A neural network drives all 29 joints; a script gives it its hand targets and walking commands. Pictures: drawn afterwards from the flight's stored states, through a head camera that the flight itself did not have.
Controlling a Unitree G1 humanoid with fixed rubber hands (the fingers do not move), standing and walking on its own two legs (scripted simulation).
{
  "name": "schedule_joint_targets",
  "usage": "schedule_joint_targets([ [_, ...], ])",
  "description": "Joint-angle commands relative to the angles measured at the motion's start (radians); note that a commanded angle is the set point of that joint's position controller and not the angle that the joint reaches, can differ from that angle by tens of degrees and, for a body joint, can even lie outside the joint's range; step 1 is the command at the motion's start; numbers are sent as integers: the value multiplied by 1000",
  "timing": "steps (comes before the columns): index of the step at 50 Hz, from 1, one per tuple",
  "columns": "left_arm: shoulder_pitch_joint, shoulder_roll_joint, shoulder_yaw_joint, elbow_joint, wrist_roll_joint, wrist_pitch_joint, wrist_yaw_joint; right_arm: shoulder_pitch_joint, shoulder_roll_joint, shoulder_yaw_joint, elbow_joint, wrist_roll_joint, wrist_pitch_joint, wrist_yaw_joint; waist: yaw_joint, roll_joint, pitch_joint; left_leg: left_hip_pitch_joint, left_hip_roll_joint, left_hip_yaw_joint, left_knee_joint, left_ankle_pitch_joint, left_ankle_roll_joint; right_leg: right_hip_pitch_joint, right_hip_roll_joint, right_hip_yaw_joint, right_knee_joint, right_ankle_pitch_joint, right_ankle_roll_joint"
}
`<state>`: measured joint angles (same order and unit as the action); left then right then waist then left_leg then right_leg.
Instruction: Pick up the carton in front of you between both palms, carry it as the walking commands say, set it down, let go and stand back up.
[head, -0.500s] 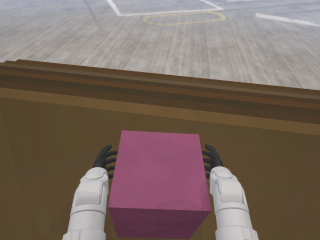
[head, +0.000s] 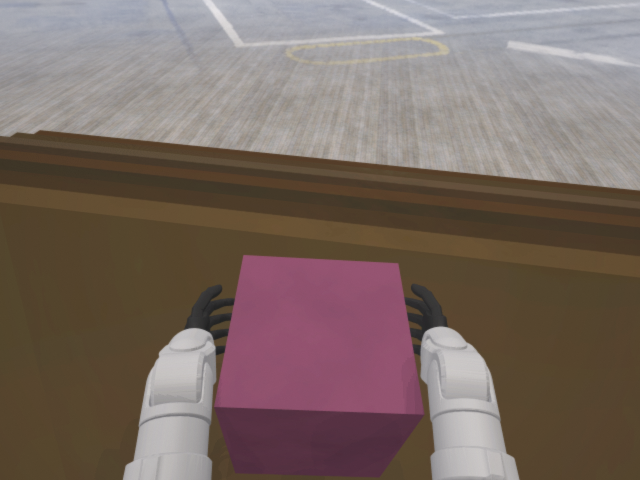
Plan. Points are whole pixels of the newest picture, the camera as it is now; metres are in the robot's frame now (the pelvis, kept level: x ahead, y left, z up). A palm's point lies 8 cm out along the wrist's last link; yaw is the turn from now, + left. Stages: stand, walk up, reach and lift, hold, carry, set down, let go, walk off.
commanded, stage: hold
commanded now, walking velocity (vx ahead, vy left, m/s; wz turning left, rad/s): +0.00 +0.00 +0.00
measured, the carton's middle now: (314, 371) +0.29 +0.00 -0.02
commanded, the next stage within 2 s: carry in 1.14 s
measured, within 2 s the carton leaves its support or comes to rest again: neither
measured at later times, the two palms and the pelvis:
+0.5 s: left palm (200, 337) +0.29 +0.15 +0.05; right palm (432, 335) +0.29 -0.15 +0.05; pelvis +0.01 +0.00 +0.00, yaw +0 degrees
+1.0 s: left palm (199, 339) +0.29 +0.15 +0.05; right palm (432, 337) +0.29 -0.15 +0.05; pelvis +0.00 +0.00 +0.00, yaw +0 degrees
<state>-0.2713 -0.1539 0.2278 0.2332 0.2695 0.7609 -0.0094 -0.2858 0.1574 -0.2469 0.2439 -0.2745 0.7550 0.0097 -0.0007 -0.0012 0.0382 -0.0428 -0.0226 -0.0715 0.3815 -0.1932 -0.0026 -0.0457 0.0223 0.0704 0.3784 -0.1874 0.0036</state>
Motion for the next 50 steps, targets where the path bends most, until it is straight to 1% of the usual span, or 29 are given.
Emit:
schedule_joint_targets([
  [1,-545,-904,-533,-36,-243,-38,-224,-512,907,543,-14,244,-30,230,0,5,-207,4,-57,-3,-63,31,2,15,58,1,-60,29,-4],
  [5,-556,-904,-523,-14,-236,-39,-225,-523,907,534,5,237,-30,230,0,3,-203,-1,-56,0,-63,17,1,13,57,0,-60,17,-4],
  [11,-547,-901,-516,-11,-231,-38,-224,-515,905,531,6,234,-29,228,1,1,-209,10,-57,1,-64,51,0,23,58,0,-62,49,-2],
  [22,-483,-889,-534,-60,-242,-32,-215,-451,894,546,-39,247,-24,219,1,4,-227,39,-60,-4,-64,145,-4,46,62,4,-63,141,1],
  [30,-447,-879,-546,-95,-248,-29,-211,-412,886,556,-72,251,-21,214,0,3,-228,47,-62,-7,-66,182,-3,55,64,7,-65,178,2],
  [37,-439,-874,-550,-105,-250,-29,-210,-405,881,559,-83,252,-20,212,0,2,-224,42,-64,-7,-66,174,-2,54,64,8,-65,170,2],
  [50,-472,-883,-542,-77,-246,-33,-214,-439,888,552,-58,249,-24,217,0,3,-215,25,-62,-5,-66,119,-1,38,63,4,-63,114,-1],
])
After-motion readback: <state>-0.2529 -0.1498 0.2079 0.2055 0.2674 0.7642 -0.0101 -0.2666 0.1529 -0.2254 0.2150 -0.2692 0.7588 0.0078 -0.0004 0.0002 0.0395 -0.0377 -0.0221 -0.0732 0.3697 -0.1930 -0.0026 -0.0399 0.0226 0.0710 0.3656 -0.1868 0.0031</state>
